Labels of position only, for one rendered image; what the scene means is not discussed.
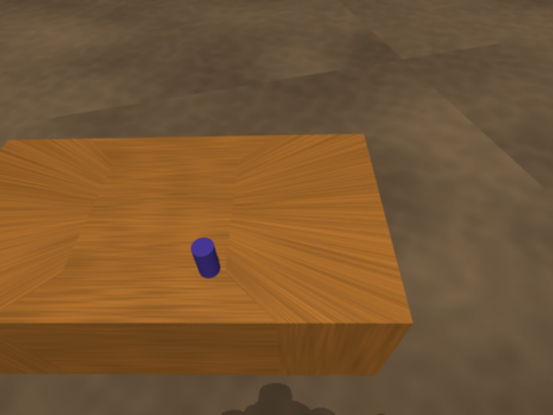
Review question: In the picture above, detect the can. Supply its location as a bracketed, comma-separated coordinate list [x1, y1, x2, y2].
[191, 238, 220, 278]

